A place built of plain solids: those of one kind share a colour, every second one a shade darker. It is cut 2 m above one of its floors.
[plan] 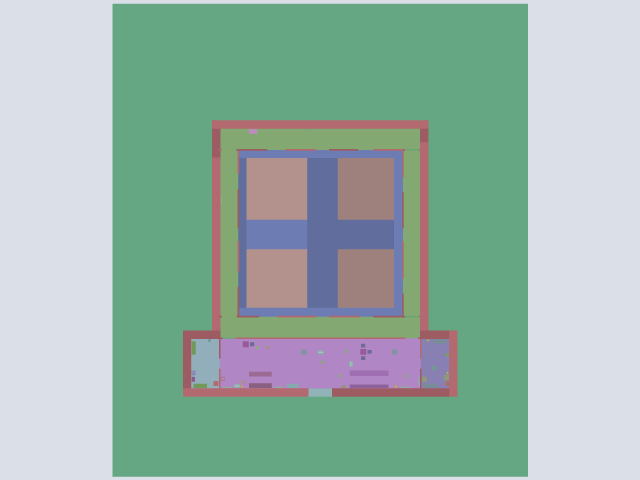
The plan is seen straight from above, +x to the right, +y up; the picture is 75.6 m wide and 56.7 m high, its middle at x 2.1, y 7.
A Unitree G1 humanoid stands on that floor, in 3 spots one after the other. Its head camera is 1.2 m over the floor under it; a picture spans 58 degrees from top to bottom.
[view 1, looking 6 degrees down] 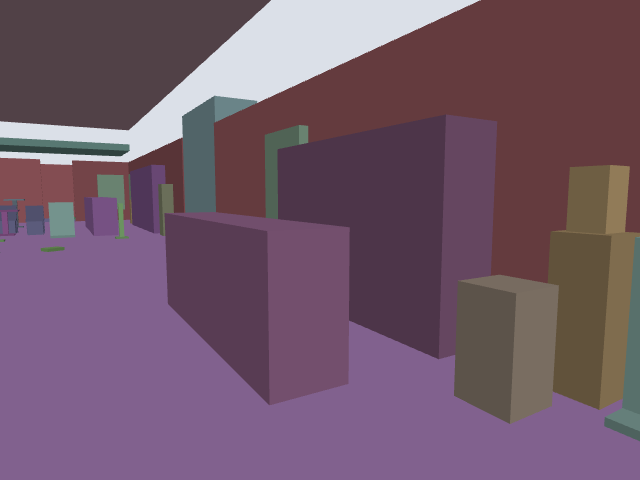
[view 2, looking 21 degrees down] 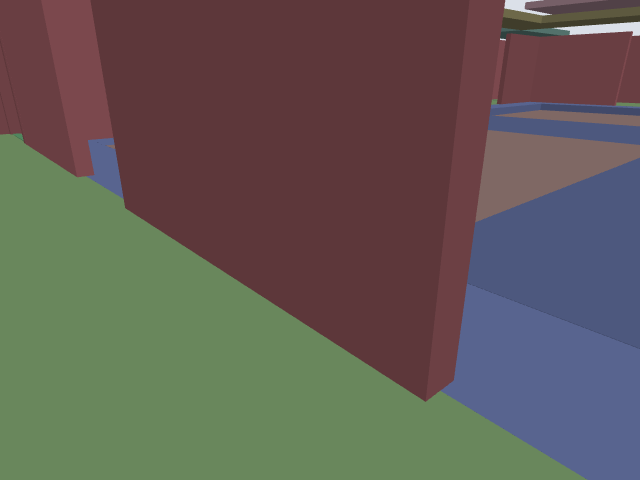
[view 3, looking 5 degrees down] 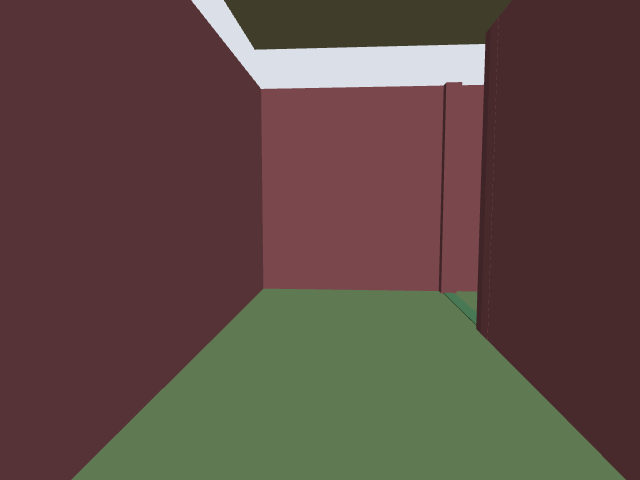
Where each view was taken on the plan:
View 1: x -8.47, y -7.61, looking -31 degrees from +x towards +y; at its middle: cloakroom_foyer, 2.55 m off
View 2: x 2.40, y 18.95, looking -41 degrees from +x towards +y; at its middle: wall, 1.96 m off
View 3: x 8.03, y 18.95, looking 4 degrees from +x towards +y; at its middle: wall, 5.91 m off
